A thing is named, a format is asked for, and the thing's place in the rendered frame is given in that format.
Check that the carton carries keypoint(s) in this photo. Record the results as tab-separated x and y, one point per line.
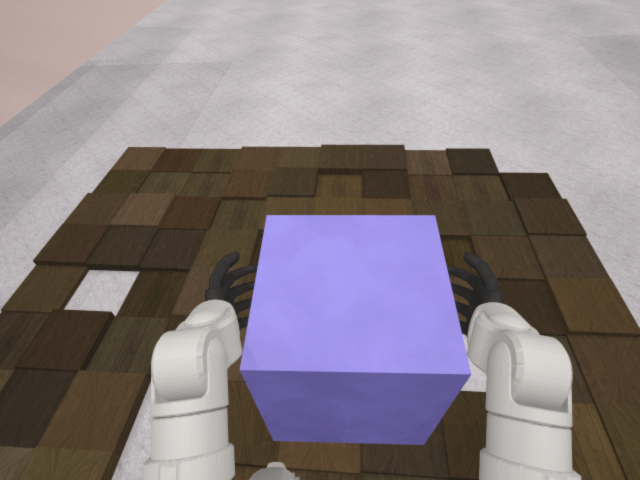
353	334

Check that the left robot forearm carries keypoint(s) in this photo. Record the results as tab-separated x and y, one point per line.
189	395

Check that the left robot hand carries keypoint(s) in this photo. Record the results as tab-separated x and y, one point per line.
220	285

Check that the right robot hand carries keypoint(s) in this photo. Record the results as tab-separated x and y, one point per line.
485	287

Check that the right robot forearm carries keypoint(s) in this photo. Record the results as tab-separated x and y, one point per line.
528	396

